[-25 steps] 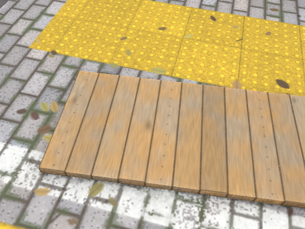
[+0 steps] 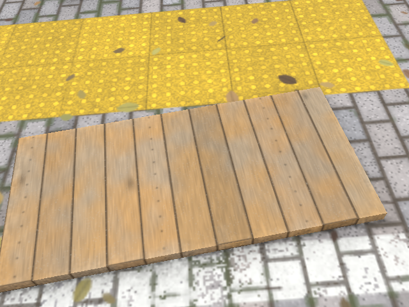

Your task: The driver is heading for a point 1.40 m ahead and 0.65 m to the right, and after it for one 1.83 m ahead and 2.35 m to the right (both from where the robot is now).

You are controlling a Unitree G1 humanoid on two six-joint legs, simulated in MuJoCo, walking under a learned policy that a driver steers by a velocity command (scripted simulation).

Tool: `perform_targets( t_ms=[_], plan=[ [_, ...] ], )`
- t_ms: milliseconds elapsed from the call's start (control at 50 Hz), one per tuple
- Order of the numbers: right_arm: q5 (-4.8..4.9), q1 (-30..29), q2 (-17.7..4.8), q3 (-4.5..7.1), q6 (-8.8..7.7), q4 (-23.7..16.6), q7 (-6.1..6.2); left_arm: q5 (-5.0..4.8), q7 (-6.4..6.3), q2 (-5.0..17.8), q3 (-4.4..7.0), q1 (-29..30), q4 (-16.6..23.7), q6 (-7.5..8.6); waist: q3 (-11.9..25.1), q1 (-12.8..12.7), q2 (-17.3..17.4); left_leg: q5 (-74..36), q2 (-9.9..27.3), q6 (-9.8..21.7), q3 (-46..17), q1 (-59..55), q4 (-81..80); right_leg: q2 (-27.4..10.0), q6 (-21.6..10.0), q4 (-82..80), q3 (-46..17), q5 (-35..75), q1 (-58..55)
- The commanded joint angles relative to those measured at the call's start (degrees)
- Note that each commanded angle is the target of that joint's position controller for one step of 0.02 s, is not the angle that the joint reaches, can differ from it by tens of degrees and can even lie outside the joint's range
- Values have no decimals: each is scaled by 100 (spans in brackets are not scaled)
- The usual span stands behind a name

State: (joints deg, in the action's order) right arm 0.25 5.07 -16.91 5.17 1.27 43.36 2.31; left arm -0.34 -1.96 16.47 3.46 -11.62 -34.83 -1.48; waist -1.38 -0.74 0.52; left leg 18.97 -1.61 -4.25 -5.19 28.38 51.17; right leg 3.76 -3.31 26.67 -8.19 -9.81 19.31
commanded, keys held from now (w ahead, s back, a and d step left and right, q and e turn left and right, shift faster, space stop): e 0.88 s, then w+e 0.08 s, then w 0.04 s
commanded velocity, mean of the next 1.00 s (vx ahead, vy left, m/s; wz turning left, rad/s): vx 0.02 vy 0.00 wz -0.59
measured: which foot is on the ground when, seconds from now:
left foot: up 0.00-0.18, down 0.20-0.66, up 0.68-1.00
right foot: down 0.00-0.20, up 0.22-0.64, down 0.66-1.00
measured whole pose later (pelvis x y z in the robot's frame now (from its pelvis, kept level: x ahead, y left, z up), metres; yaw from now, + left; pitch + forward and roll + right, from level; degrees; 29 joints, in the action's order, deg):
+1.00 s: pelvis -0.03 -0.02 +0.00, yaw -35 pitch +2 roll +2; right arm 0.7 7.3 -18.6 4.3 0.1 41.7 0.1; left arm -0.8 -1.3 17.7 2.9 -11.9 -33.9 -1.2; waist -1.9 -0.8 1.1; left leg 19.7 -0.6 -3.7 -3.9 25.5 45.5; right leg 4.4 -3.5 25.7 -9.0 -12.1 15.6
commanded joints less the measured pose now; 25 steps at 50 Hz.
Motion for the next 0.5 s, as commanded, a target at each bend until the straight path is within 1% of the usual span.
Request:
perform_targets(
  t_ms=[20,80,120,140,160,180,200,220,240,260,280,300,320,340,360,380,420,460,500],
  plan=[
    [28,-250,-395,60,-131,-416,-59,11,-21,1051,325,5,419,12,661,-90,-971,222,-51,3,-86,124,-556,-1374,-923,-641,-1843,627,-986],
    [61,-161,-432,60,-198,-396,-129,-7,12,1057,339,99,473,-33,732,-95,-1029,347,-145,73,-100,-300,-1081,-1284,-916,-568,-2154,871,-980],
    [83,-44,-454,65,-236,-375,-183,-42,35,1057,345,159,497,-73,785,-55,-1064,305,-188,149,-74,-596,-1578,-1222,-882,-486,-2341,1145,-1059],
    [89,83,-444,68,-255,-332,-216,-75,32,1052,344,239,512,-100,809,29,-1033,89,-205,200,-21,-865,-2003,-1152,-824,-416,-2369,1245,-1028],
    [79,281,-449,86,-267,-261,-241,-121,23,1038,341,335,534,-122,812,169,-990,-392,-193,281,72,-1291,-2666,-1005,-693,-294,-2308,1188,-875],
    [45,496,-579,140,-261,-181,-244,-153,6,956,320,322,548,-134,865,226,-858,-953,85,402,3,-1916,-3118,-786,-464,-109,-2153,712,-496],
    [-51,575,-934,216,-219,-206,-219,-125,16,708,259,125,550,-131,898,99,33,-1342,1099,809,-799,-2590,-3286,-301,-138,798,-1551,-787,332],
    [-235,417,-1341,267,-183,-241,-207,-147,9,714,273,36,706,-72,588,-105,1553,-2631,2226,1746,-2157,-2432,-3494,660,197,1942,-347,-2485,1466],
    [-285,173,-1052,206,-230,-402,-196,-3,17,1231,433,-71,597,-13,541,-76,1135,-2935,2692,2206,-2290,-2005,-3504,189,484,3340,-325,-2577,1498],
    [-220,-195,-732,107,-238,-519,-152,-42,38,1394,516,-211,424,-33,469,-211,755,-2766,2305,1972,-1649,-1868,-3414,73,562,3819,-282,-2166,1422],
    [-133,-382,-564,58,-228,-555,-120,-46,18,1232,502,-311,280,-99,349,-253,609,-2441,1831,1657,-1101,-1884,-3334,68,659,4072,-225,-1786,1481],
    [-41,-381,-477,18,-221,-558,-89,-28,1,1084,469,-365,231,-162,295,-191,626,-2416,1661,1543,-828,-2031,-3282,73,748,4397,-204,-1487,1670],
    [-30,-286,-475,-13,-197,-544,-63,-42,20,935,424,-357,243,-197,254,-142,646,-2738,1586,1570,-587,-2040,-3253,60,826,4621,-96,-1390,1710],
    [-57,-144,-495,-14,-163,-518,-39,-83,32,853,389,-253,307,-199,239,-56,661,-2835,1506,1608,-359,-2094,-3284,27,873,4577,82,-1270,1732],
    [-85,15,-525,-10,-130,-489,-16,-122,35,787,358,-85,389,-191,243,54,710,-2834,1490,1640,-252,-2306,-3292,-36,915,4362,203,-1178,1837],
    [-101,168,-568,0,-102,-465,4,-141,34,739,328,74,457,-183,253,174,770,-2824,1531,1669,-213,-2573,-3290,-124,964,4067,262,-1124,1964],
    [-109,384,-718,43,-59,-428,21,-115,49,672,281,267,571,-179,320,330,871,-2854,1694,1743,-200,-2927,-3291,-300,1035,3546,350,-1173,1966],
    [-87,360,-870,92,-37,-436,-8,-75,91,601,229,308,641,-177,369,353,916,-2835,1789,1755,-45,-2900,-3299,-482,1026,3007,523,-1256,1629],
    [-53,256,-1011,137,-30,-455,-65,-51,139,551,184,320,700,-175,358,344,978,-2826,1821,1737,185,-2607,-3308,-582,948,2446,753,-1323,1100]
  ],
)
